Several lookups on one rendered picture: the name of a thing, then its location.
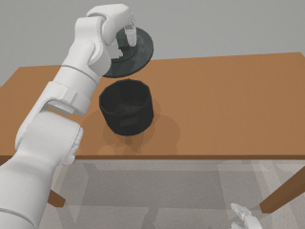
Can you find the left robot upper arm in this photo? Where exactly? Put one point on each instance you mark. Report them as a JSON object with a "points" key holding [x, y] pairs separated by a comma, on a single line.
{"points": [[25, 180]]}

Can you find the lid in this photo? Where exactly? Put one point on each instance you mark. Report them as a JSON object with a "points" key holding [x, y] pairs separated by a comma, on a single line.
{"points": [[133, 60]]}

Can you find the table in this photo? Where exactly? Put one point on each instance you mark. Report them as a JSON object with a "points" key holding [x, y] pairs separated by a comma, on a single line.
{"points": [[231, 107]]}

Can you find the robot left hand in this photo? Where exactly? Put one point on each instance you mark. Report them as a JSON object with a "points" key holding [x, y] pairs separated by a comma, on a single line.
{"points": [[123, 19]]}

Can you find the knob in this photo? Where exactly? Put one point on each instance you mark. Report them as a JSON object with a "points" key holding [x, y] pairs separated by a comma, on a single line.
{"points": [[122, 41]]}

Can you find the robot right hand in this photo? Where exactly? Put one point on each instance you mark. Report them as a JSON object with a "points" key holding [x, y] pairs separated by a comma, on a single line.
{"points": [[250, 222]]}

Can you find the pot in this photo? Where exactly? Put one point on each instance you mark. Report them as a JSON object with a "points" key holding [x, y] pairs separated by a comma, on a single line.
{"points": [[127, 106]]}

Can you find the left robot forearm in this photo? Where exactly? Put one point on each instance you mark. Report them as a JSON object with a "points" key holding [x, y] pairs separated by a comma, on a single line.
{"points": [[88, 60]]}

